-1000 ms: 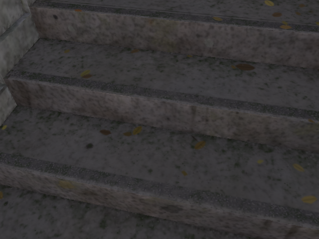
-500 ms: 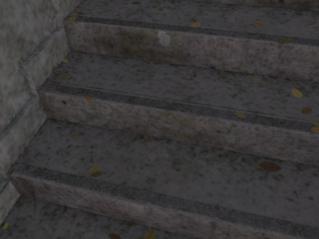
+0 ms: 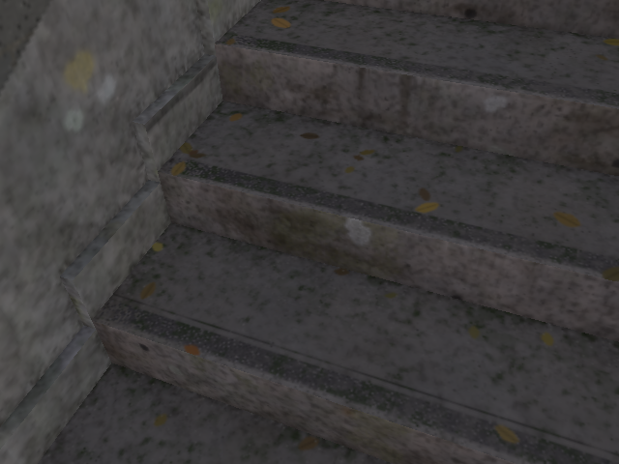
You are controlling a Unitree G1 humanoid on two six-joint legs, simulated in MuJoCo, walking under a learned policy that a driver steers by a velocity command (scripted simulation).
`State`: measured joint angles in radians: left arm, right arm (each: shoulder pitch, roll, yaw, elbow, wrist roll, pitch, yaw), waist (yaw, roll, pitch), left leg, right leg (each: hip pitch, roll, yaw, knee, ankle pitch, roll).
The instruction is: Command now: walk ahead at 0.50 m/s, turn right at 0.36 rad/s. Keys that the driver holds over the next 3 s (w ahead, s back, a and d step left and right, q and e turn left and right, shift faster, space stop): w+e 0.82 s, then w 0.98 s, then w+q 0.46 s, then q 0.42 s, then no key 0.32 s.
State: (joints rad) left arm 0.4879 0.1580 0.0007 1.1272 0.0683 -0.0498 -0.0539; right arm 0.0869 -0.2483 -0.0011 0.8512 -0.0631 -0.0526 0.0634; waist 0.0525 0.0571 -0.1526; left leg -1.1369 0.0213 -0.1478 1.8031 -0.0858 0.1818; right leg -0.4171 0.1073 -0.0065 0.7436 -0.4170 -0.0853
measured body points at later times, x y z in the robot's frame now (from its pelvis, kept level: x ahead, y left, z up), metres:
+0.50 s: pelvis +0.30 +0.05 +0.14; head +0.29 +0.04 +0.59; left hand +0.47 +0.27 +0.02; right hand +0.26 -0.18 -0.01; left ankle +0.34 +0.13 -0.56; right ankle +0.25 -0.07 -0.33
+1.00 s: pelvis +0.55 -0.08 +0.25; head +0.55 -0.07 +0.70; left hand +0.79 +0.05 +0.12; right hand +0.43 -0.26 +0.10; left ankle +0.48 +0.12 -0.30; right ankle +0.56 -0.18 -0.41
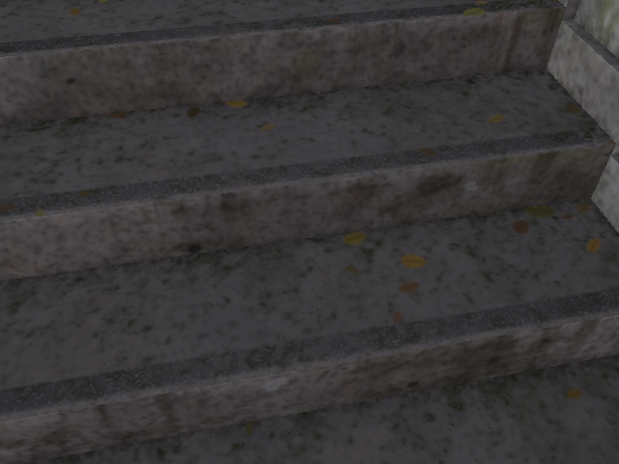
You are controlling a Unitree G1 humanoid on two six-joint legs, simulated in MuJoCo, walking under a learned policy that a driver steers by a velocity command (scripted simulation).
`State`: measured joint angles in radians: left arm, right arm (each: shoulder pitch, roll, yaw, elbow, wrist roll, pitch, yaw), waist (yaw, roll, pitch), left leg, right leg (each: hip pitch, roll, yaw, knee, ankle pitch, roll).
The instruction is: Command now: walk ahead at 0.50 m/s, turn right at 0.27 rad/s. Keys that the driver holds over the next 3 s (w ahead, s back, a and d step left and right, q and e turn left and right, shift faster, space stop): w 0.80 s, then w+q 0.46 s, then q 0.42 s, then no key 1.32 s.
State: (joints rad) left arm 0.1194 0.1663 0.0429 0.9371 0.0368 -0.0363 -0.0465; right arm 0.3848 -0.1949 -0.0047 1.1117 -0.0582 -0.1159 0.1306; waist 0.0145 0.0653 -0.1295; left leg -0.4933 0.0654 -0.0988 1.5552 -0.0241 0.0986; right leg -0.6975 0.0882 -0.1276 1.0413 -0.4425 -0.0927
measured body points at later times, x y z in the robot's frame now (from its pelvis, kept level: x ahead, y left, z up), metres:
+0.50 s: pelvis +0.25 +0.10 +0.15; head +0.25 +0.11 +0.60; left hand +0.34 +0.33 +0.01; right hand +0.36 -0.14 +0.03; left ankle +0.31 +0.17 -0.51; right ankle +0.15 -0.06 -0.42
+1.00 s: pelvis +0.55 +0.05 +0.24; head +0.57 +0.06 +0.69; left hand +0.86 +0.17 +0.21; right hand +0.40 -0.10 +0.11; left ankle +0.32 +0.17 -0.49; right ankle +0.70 -0.06 -0.36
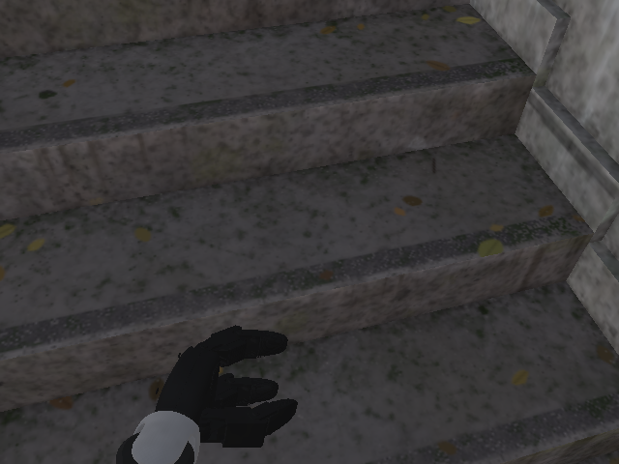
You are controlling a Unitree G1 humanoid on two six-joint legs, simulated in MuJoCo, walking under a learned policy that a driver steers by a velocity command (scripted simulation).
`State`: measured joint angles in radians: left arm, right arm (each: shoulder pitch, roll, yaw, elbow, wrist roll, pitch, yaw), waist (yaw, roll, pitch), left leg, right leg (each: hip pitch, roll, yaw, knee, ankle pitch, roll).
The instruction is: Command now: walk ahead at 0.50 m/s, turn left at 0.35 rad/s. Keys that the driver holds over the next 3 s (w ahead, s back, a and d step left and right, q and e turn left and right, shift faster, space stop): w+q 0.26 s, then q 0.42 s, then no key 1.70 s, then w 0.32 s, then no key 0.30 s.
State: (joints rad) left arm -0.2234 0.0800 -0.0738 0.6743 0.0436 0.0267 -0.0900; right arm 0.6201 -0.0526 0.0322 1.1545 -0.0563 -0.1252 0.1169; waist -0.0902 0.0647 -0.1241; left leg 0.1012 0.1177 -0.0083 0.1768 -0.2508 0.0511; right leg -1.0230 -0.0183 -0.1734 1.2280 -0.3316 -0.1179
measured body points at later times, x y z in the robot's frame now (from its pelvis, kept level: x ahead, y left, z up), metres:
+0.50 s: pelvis +0.27 +0.00 +0.15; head +0.28 +0.01 +0.60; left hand +0.17 +0.16 -0.01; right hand +0.56 -0.09 +0.08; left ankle +0.39 +0.13 -0.44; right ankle +0.15 -0.11 -0.59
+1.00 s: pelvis +0.39 +0.00 +0.27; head +0.40 -0.01 +0.72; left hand +0.43 +0.29 +0.18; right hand +0.69 -0.11 +0.20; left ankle +0.39 +0.13 -0.45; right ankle +0.44 -0.10 -0.45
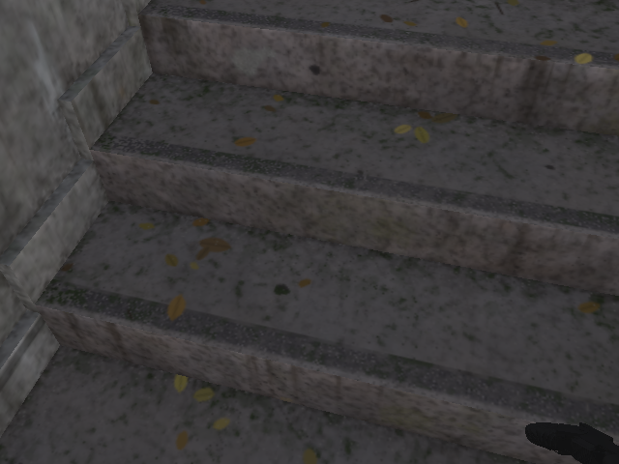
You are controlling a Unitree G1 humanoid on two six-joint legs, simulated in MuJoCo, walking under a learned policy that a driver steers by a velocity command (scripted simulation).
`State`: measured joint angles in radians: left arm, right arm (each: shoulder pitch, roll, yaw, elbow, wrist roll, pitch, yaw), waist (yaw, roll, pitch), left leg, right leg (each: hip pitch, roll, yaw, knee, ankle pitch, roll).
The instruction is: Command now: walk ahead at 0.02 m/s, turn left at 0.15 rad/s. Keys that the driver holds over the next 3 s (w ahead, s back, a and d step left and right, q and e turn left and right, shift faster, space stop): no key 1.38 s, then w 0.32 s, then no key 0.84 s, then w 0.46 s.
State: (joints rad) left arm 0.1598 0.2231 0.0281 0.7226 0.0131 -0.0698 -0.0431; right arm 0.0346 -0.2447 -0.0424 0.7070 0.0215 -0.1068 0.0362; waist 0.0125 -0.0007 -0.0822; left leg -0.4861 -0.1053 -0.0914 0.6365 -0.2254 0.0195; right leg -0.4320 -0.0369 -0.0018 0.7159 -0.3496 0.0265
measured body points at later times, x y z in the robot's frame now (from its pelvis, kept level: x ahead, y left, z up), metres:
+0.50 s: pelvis +0.02 -0.03 +0.02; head +0.03 -0.04 +0.47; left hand +0.20 +0.18 -0.08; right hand +0.12 -0.26 -0.12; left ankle +0.06 +0.11 -0.72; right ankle +0.00 -0.12 -0.72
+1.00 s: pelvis +0.02 -0.02 +0.02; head +0.02 -0.02 +0.47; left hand +0.06 +0.22 -0.12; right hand +0.07 -0.25 -0.12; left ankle +0.06 +0.11 -0.72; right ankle +0.00 -0.12 -0.72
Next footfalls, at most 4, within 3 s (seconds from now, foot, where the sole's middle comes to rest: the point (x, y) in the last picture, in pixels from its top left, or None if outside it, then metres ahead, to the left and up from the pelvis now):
2.04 right None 0.40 -0.07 -0.60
2.54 left None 0.44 0.11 -0.60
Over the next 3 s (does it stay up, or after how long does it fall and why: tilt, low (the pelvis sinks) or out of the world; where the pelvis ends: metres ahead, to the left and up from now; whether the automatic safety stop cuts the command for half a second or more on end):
stays up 0.45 -0.06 0.18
